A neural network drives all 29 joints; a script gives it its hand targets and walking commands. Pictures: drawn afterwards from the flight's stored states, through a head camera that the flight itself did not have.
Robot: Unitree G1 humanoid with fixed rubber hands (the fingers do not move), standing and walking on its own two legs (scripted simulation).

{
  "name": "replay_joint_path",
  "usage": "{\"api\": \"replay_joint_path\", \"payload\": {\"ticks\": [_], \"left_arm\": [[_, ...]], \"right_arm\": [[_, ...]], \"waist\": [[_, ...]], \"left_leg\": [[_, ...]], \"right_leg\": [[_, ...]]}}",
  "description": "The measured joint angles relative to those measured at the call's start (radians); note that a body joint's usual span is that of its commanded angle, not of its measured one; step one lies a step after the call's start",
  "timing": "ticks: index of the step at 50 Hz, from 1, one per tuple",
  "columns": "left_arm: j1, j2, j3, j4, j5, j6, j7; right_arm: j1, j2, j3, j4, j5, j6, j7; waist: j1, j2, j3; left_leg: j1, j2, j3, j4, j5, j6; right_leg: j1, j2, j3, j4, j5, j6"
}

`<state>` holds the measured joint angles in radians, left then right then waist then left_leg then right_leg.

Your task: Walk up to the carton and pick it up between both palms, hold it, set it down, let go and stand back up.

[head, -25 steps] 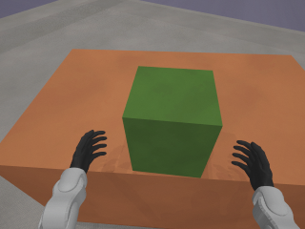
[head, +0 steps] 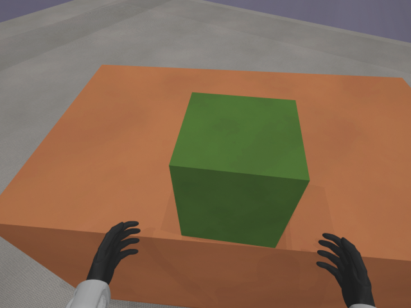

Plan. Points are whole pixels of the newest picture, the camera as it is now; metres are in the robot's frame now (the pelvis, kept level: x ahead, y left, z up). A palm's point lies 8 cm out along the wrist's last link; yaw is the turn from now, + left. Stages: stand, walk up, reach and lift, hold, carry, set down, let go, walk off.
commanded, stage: set down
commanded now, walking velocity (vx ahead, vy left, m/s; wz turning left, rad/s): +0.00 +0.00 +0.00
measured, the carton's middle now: (234, 172) +0.37 -0.01 +0.06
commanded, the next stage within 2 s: let go in 1.00 s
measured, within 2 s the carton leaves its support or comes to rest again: neither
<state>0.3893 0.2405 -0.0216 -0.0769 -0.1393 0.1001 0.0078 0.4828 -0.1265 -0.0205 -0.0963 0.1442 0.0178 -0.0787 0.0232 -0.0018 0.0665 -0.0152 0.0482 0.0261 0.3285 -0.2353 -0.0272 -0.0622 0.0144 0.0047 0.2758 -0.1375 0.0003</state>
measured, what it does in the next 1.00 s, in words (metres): stands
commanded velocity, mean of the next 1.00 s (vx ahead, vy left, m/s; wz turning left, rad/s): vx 0.00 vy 0.00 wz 0.00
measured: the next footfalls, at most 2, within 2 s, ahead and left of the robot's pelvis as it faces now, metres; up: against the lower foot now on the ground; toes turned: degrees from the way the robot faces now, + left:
none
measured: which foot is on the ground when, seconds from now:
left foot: down 0.00-1.00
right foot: down 0.00-1.00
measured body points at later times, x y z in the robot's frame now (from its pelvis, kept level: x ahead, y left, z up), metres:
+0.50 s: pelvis +0.01 +0.00 +0.00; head +0.01 +0.01 +0.45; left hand +0.18 +0.22 -0.06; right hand +0.18 -0.21 -0.02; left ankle -0.03 +0.13 -0.75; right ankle +0.01 -0.12 -0.75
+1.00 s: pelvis -0.02 +0.01 +0.00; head -0.03 +0.03 +0.44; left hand +0.17 +0.21 -0.09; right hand +0.18 -0.21 -0.02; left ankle -0.03 +0.13 -0.75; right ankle +0.01 -0.12 -0.75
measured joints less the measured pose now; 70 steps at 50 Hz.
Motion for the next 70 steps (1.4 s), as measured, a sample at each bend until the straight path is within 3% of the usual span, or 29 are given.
{"api": "replay_joint_path", "payload": {"ticks": [12,21,36,50,70], "left_arm": [[-0.036,-0.021,-0.017,0.142,0.033,0.025,0.013],[-0.043,-0.041,0.005,0.258,0.078,-0.007,0.012],[-0.143,-0.098,0.046,0.413,0.206,0.087,-0.008],[-0.183,-0.122,0.066,0.499,0.244,0.108,0.005],[-0.183,-0.098,0.052,0.559,0.227,0.097,-0.016]], "right_arm": [[-0.083,-0.026,-0.018,0.181,-0.044,-0.009,0.053],[-0.102,-0.028,0.001,0.284,-0.066,-0.147,0.085],[-0.214,-0.031,0.027,0.405,-0.125,-0.171,0.106],[-0.299,-0.048,0.01,0.479,-0.146,-0.161,0.15],[-0.319,-0.038,0.036,0.487,-0.159,-0.148,0.125]], "waist": [[0.015,0.011,0.011],[-0.016,0.005,0.017],[-0.038,-0.041,0.054],[-0.03,-0.047,0.091],[-0.015,-0.035,0.104]], "left_leg": [[0.0,-0.011,0.005,-0.012,0.004,0.008],[0.018,-0.005,0.009,-0.007,-0.008,0.004],[0.055,-0.005,0.028,-0.008,-0.002,0.005],[0.087,-0.015,0.047,0.02,-0.008,0.016],[0.11,-0.007,0.026,0.037,0.0,-0.007]], "right_leg": [[-0.005,-0.01,0.005,-0.004,0.001,0.007],[0.011,-0.005,0.009,0.001,-0.009,0.006],[0.03,-0.002,0.028,0.021,-0.008,0.001],[0.039,-0.01,0.047,0.085,-0.028,-0.004],[0.047,-0.004,0.027,0.149,-0.051,-0.014]]}}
